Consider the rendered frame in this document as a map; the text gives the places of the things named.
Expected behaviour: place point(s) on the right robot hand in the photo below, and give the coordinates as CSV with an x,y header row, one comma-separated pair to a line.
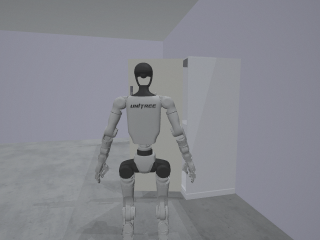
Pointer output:
x,y
191,168

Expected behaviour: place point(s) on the robot left upper arm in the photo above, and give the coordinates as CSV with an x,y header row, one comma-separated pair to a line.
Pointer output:
x,y
118,105

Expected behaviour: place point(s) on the humanoid robot torso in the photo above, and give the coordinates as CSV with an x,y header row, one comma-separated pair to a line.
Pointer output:
x,y
144,121

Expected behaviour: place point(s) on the robot right forearm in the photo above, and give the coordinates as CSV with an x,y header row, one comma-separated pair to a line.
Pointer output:
x,y
183,146

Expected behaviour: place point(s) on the robot left forearm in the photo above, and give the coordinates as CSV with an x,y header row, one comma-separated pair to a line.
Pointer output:
x,y
105,148

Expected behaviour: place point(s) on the robot right upper arm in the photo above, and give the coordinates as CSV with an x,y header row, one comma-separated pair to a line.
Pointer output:
x,y
168,103

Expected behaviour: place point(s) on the left robot hand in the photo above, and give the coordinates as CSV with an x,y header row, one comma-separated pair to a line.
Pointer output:
x,y
100,167

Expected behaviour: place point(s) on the fridge door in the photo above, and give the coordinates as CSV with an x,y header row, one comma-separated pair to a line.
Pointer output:
x,y
167,80

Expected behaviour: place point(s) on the robot right thigh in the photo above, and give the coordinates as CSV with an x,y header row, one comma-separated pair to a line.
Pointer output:
x,y
162,176

